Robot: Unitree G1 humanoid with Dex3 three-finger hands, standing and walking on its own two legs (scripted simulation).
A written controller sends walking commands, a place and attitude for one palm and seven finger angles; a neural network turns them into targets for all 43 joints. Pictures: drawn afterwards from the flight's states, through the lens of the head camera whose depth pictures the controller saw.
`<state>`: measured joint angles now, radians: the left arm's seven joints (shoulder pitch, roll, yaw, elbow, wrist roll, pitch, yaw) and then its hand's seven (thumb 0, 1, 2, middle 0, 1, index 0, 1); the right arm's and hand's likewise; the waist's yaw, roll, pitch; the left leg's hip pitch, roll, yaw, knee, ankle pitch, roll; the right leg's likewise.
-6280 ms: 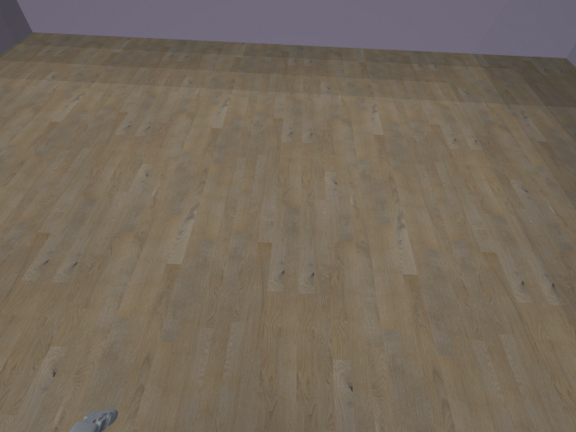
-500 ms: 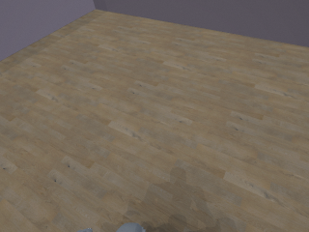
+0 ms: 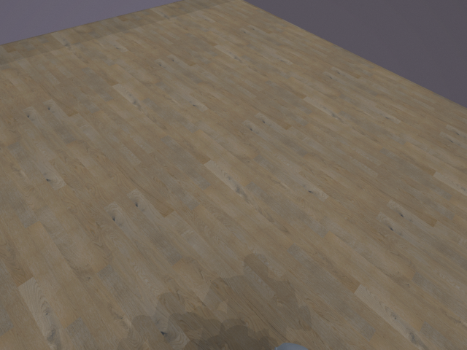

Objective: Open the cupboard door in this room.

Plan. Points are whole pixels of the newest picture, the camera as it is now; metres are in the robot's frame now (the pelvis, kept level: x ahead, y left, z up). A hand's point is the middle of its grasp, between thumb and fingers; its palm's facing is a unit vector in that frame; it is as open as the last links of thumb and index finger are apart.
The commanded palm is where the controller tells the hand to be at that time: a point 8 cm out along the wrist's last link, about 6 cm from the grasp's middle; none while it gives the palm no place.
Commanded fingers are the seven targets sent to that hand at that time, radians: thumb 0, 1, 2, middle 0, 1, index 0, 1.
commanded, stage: turn or walk to find it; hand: left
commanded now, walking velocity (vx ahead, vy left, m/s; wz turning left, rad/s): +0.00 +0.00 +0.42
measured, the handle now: out of the picture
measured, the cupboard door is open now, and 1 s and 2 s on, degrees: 0 0 0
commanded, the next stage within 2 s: none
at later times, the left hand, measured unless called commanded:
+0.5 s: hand out of the picture +0.01 +0.15 -0.15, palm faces +0.22 -0.94 -0.28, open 7.4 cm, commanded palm none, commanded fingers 0.00 0.90 0.90 -0.20 -0.30 -0.20 -0.30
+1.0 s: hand out of the picture -0.15 +0.20 -0.18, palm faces +0.46 -0.85 -0.24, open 7.4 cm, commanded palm none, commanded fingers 0.00 0.90 0.90 -0.20 -0.30 -0.20 -0.30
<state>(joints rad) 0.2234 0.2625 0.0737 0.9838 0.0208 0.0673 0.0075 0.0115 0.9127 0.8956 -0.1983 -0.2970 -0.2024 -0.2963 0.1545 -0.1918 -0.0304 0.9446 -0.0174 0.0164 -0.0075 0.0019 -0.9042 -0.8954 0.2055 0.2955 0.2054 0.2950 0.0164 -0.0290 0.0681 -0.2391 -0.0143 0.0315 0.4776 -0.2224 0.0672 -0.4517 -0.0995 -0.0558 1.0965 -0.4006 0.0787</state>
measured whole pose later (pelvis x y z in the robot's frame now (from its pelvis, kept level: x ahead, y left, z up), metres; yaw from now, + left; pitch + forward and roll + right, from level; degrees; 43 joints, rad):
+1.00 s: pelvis -0.08 -0.01 +0.00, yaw +25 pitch +0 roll -1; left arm 0.23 0.26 0.07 1.00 0.02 0.07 0.01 0.01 0.91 0.90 -0.20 -0.30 -0.20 -0.30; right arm 0.14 -0.19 -0.04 0.94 -0.02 0.02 -0.01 0.00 -0.91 -0.90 0.20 0.30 0.20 0.29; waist 0.02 -0.03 0.07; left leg -0.23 0.01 0.02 0.51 -0.28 0.03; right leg -0.44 -0.10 -0.08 1.06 -0.45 0.08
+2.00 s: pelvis -0.14 -0.04 +0.00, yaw +51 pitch -1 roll -2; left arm 0.22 0.26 0.07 0.99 0.02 0.07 0.01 0.01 0.91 0.90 -0.20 -0.30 -0.20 -0.30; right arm 0.16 -0.19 -0.03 0.95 -0.02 0.02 -0.01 0.00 -0.90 -0.90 0.21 0.30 0.21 0.29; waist 0.02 -0.03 0.06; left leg -0.21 -0.01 0.01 0.48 -0.25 0.05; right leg -0.45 -0.10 -0.07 1.07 -0.41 0.08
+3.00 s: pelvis -0.20 -0.11 +0.00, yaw +77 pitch -1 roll -2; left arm 0.21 0.27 0.07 0.98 0.02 0.06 0.01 0.01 0.91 0.90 -0.20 -0.30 -0.20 -0.30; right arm 0.17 -0.19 -0.03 0.95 -0.02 0.02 -0.01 0.00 -0.90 -0.90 0.21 0.30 0.21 0.30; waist 0.02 -0.03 0.06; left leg -0.23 -0.02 0.01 0.45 -0.20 0.06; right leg -0.46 -0.10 -0.04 1.11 -0.37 0.08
